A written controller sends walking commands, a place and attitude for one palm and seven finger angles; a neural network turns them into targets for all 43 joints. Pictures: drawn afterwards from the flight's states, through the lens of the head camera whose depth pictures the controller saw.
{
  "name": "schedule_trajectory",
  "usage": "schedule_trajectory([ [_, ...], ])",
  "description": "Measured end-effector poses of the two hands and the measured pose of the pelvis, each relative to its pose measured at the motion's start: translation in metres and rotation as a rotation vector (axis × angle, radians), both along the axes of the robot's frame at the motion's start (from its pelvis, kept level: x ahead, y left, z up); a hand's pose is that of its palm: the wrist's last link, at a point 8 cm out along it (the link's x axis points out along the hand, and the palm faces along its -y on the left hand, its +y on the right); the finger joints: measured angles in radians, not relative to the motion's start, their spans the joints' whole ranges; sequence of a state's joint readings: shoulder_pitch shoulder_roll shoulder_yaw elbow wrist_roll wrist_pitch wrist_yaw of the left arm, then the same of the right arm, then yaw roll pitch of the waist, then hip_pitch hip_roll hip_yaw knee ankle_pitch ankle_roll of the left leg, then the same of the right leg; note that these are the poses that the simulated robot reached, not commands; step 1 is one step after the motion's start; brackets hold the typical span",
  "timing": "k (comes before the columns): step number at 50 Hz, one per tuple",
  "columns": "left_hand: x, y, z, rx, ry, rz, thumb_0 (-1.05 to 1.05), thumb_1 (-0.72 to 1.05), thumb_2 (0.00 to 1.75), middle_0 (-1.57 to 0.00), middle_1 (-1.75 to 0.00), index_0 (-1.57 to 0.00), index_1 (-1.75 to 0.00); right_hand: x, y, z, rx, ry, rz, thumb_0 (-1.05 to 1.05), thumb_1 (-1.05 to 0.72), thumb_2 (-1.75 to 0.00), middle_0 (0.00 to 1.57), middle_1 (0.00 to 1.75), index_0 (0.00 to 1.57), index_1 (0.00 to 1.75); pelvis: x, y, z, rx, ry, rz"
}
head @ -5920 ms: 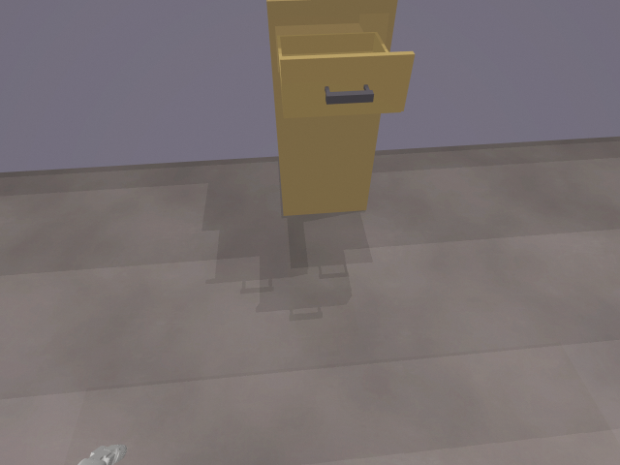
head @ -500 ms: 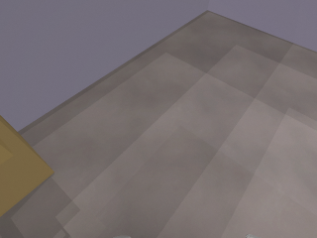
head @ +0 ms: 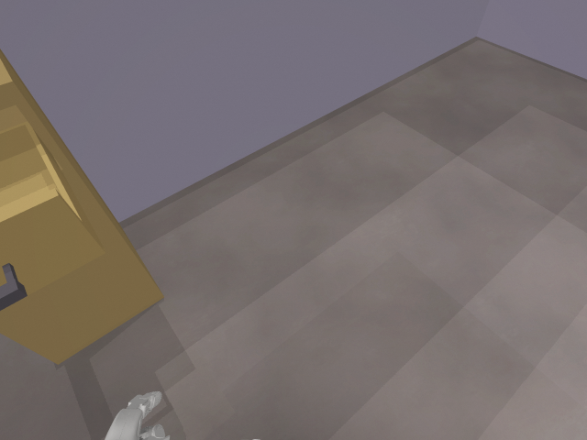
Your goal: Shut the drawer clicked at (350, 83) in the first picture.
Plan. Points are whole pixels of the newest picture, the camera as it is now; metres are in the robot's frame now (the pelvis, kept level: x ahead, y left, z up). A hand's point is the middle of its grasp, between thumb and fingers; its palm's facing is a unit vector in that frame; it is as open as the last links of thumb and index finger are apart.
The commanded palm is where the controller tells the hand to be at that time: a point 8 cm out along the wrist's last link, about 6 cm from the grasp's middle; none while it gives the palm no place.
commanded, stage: turn to face it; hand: left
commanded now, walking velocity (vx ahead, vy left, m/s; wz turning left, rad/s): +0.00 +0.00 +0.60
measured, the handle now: out of the picture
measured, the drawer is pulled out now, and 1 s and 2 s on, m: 0.30 0.30 0.30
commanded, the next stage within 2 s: take the last steps up to it in 0.98 s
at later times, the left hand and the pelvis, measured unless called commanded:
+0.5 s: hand out of the picture -0.06 +0.27 -0.18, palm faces +0.38 -0.89 -0.27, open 7.4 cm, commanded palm none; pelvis -0.01 +0.04 +0.00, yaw +20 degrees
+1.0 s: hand out of the picture -0.03 +0.23 -0.13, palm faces +0.55 -0.78 -0.30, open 7.4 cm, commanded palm none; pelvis -0.01 +0.00 +0.01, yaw +35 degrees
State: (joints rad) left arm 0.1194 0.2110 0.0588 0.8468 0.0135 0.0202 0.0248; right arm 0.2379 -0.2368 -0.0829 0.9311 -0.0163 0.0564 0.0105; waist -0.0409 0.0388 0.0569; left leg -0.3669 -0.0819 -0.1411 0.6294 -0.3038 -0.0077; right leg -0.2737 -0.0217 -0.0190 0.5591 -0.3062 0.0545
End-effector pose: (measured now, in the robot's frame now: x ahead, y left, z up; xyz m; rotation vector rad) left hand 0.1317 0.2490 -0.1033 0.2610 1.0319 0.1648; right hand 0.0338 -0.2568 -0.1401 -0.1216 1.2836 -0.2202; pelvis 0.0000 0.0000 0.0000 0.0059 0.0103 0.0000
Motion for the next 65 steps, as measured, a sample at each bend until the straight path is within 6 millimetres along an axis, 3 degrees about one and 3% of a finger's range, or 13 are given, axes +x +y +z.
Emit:
schedule_trajectory([
  [7,-0.053,-0.009,0.008,-0.009,0.044,0.108,0.00,0.90,0.90,-0.20,-0.30,-0.20,-0.30,0.016,-0.015,0.006,0.008,0.027,0.096,0.01,-0.90,-0.90,0.20,0.30,0.20,0.30,-0.003,-0.009,0.011,0.020,-0.025,0.117],
  [12,-0.094,-0.003,0.000,-0.030,0.096,0.203,0.00,0.90,0.90,-0.20,-0.30,-0.20,-0.30,0.040,-0.009,0.012,-0.008,0.038,0.188,0.01,-0.90,-0.90,0.20,0.30,0.20,0.30,-0.004,-0.005,0.012,0.028,-0.028,0.194],
  [16,-0.135,0.012,-0.014,-0.054,0.153,0.290,0.00,0.90,0.90,-0.20,-0.30,-0.20,-0.30,0.074,0.013,0.016,-0.031,0.016,0.286,0.01,-0.91,-0.90,0.19,0.30,0.20,0.30,-0.007,0.008,0.008,0.021,-0.020,0.249],
  [23,-0.206,0.053,-0.048,-0.087,0.271,0.449,0.00,0.90,0.90,-0.20,-0.30,-0.20,-0.30,0.136,0.076,0.026,-0.075,-0.131,0.456,0.01,-0.91,-0.90,0.20,0.30,0.20,0.30,-0.013,0.040,-0.009,0.000,-0.009,0.333],
  [27,-0.216,0.067,-0.040,-0.085,0.273,0.493,0.00,0.91,0.90,-0.19,-0.30,-0.20,-0.30,0.144,0.100,0.039,-0.077,-0.172,0.501,0.01,-0.90,-0.90,0.20,0.30,0.20,0.30,-0.015,0.048,0.001,-0.020,-0.016,0.368],
  [32,-0.206,0.076,-0.023,-0.075,0.182,0.523,0.00,0.91,0.90,-0.19,-0.30,-0.20,-0.30,0.141,0.117,0.040,-0.049,-0.155,0.548,0.01,-0.90,-0.90,0.20,0.30,0.20,0.30,-0.018,0.052,0.010,-0.023,-0.024,0.424],
  [36,-0.195,0.076,-0.014,-0.058,0.121,0.541,0.00,0.91,0.90,-0.19,-0.30,-0.20,-0.30,0.134,0.120,0.033,-0.020,-0.128,0.568,0.01,-0.90,-0.90,0.20,0.30,0.20,0.30,-0.019,0.048,0.011,-0.015,-0.027,0.466],
  [43,-0.178,0.054,-0.001,-0.021,0.051,0.558,0.00,0.90,0.90,-0.19,-0.30,-0.20,-0.30,0.121,0.099,0.010,0.024,-0.060,0.574,0.01,-0.90,-0.90,0.20,0.30,0.20,0.30,-0.015,0.027,0.007,0.007,-0.027,0.524],
  [47,-0.183,0.029,0.002,0.008,0.033,0.577,0.00,0.90,0.90,-0.20,-0.30,-0.20,-0.30,0.120,0.080,-0.007,0.047,-0.023,0.577,0.01,-0.90,-0.90,0.20,0.30,0.20,0.30,-0.013,0.010,0.000,0.015,-0.035,0.561],
  [52,-0.212,-0.004,0.009,-0.015,0.064,0.653,0.00,0.90,0.90,-0.20,-0.30,-0.20,-0.30,0.120,0.064,-0.004,0.041,0.032,0.621,0.01,-0.90,-0.90,0.20,0.30,0.20,0.30,-0.013,-0.002,0.009,0.035,-0.039,0.619],
  [58,-0.252,-0.037,0.002,-0.070,0.127,0.731,0.00,0.90,0.90,-0.20,-0.30,-0.20,-0.30,0.119,0.058,0.004,0.008,0.069,0.676,0.01,-0.90,-0.90,0.20,0.30,0.20,0.30,-0.019,-0.008,0.015,0.043,-0.033,0.664],
  [61,-0.278,-0.052,-0.004,-0.112,0.165,0.772,0.00,0.90,0.90,-0.20,-0.30,-0.20,-0.30,0.120,0.065,0.010,-0.007,0.074,0.714,0.01,-0.91,-0.90,0.20,0.30,0.20,0.30,-0.023,-0.004,0.016,0.034,-0.028,0.679],
  [65,-0.320,-0.072,-0.017,-0.182,0.242,0.827,0.00,0.90,0.90,-0.20,-0.30,-0.20,-0.30,0.125,0.091,0.019,-0.016,0.037,0.766,0.01,-0.91,-0.90,0.19,0.30,0.19,0.30,-0.030,0.007,0.016,0.017,-0.019,0.687],
])
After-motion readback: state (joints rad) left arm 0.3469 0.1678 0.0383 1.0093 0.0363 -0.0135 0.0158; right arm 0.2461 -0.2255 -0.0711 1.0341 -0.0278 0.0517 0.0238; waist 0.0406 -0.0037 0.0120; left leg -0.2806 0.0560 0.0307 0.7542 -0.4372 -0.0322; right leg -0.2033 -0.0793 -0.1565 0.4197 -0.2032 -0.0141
